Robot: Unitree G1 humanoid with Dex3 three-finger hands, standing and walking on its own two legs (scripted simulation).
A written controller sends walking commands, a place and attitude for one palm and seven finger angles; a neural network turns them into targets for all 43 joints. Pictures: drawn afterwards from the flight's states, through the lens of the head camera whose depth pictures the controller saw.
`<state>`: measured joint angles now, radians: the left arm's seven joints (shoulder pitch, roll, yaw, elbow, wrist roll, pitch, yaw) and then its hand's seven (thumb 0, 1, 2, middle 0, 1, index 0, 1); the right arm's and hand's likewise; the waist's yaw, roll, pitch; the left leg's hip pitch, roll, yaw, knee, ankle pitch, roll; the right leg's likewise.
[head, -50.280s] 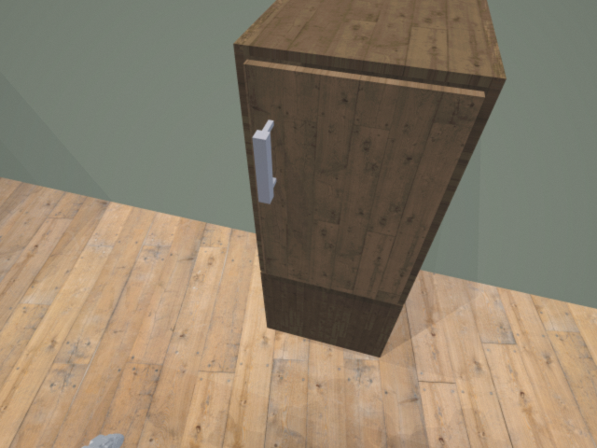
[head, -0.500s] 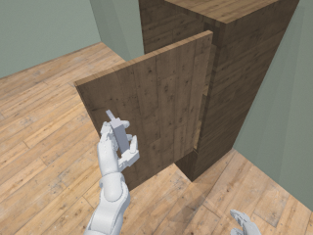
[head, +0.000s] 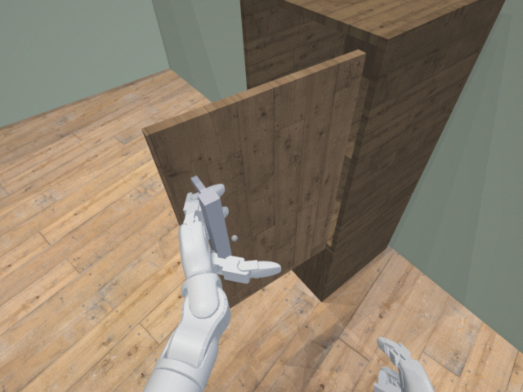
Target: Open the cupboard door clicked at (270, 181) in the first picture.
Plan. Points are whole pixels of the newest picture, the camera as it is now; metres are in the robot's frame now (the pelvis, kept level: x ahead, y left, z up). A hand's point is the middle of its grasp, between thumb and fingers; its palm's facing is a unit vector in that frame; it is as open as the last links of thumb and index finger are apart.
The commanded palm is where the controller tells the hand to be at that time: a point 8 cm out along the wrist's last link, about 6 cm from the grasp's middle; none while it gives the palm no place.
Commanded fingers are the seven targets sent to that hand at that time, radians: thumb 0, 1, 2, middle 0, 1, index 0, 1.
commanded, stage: open thumb and fingers to let go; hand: left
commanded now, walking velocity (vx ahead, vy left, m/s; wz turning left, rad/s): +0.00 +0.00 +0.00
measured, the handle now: (210, 219) +0.37 +0.10 +0.07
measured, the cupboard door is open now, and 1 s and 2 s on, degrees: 86 89 89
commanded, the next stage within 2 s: slide the hand sideways off the handle in 0.12 s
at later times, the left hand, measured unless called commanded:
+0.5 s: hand (226, 261) +0.29 +0.07 +0.07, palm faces -0.23 -0.97 +0.01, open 16.2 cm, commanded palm +0.27 +0.12 +0.07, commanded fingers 0.00 -0.50 0.30 -0.15 -0.30 -0.15 -0.30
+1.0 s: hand (200, 284) +0.25 +0.10 +0.07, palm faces -0.16 -0.99 -0.03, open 16.2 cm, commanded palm +0.24 +0.17 +0.07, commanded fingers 0.00 -0.50 0.30 -0.15 -0.30 -0.15 -0.30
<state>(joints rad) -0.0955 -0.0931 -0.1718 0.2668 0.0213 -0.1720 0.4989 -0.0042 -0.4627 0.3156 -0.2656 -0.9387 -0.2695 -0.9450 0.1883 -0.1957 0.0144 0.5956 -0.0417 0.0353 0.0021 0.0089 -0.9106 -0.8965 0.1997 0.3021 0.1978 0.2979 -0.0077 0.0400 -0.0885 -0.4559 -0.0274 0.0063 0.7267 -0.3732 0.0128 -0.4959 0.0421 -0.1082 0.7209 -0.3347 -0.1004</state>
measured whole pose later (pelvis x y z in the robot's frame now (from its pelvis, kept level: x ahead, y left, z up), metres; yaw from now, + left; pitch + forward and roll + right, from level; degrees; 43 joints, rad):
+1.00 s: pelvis +0.01 +0.03 -0.01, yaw -2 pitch +6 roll +0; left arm 0.28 0.12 -0.17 -0.13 -0.09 -0.18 -0.03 -0.01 -0.50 0.30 -0.20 -0.32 -0.19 -0.32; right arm 0.23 -0.22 0.05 0.47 0.01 -0.04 0.00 0.01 -0.91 -0.90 0.20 0.30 0.20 0.30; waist 0.00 0.05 -0.08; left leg -0.46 -0.04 0.04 0.80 -0.44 0.05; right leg -0.51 0.03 -0.07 0.79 -0.39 -0.07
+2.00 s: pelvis +0.02 +0.04 +0.00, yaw +0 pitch +4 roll -2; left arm 0.49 0.26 0.11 -0.35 -0.27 -0.09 -0.25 -0.01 -0.49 0.30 -0.15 -0.30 -0.15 -0.30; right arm 0.26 -0.25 0.06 0.49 0.04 -0.18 -0.05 0.01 -0.91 -0.90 0.20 0.30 0.20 0.30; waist 0.03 0.07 -0.10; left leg -0.41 -0.04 0.01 0.78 -0.44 0.07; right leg -0.43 0.03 -0.10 0.73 -0.37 -0.05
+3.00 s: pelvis +0.03 +0.04 +0.03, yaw -2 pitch -3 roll -1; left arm 0.49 0.33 0.31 -0.40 -0.06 -0.08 0.11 0.02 0.86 0.89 -0.21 -0.30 -0.20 -0.30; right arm 0.19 -0.24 0.02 0.64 0.00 -0.10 -0.05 0.01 -0.91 -0.90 0.20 0.30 0.20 0.30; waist 0.07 0.07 0.01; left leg -0.07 -0.04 0.04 0.41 -0.29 0.06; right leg -0.10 0.05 -0.05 0.38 -0.22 -0.04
